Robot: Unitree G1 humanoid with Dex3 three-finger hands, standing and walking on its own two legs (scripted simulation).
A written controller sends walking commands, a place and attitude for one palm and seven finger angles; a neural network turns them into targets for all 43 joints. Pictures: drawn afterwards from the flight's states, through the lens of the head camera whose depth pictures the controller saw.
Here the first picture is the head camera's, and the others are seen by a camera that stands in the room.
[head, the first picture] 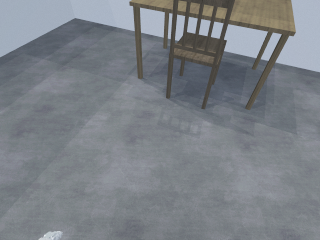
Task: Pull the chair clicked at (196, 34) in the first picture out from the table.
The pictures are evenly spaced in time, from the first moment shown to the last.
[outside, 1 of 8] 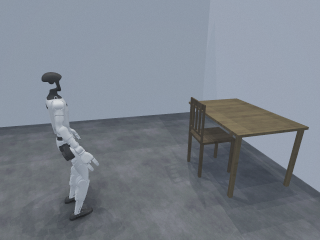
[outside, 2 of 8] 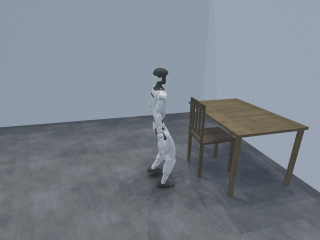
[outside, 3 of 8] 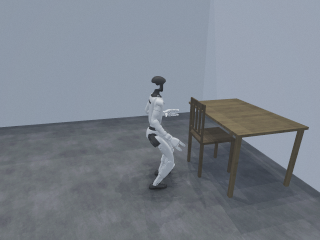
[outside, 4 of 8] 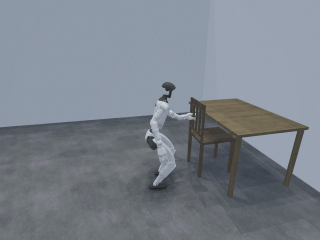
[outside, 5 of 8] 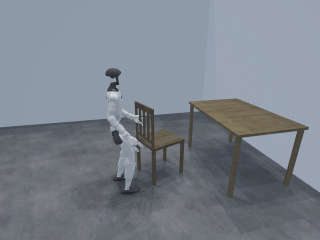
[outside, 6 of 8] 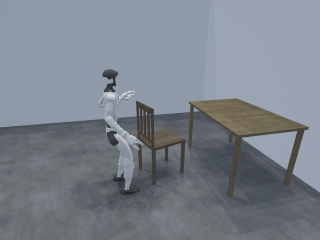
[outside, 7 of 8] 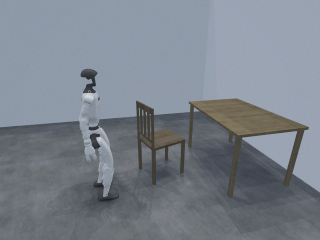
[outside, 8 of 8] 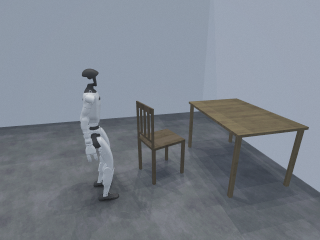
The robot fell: no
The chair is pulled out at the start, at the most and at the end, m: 0.00 0.64 0.63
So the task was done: yes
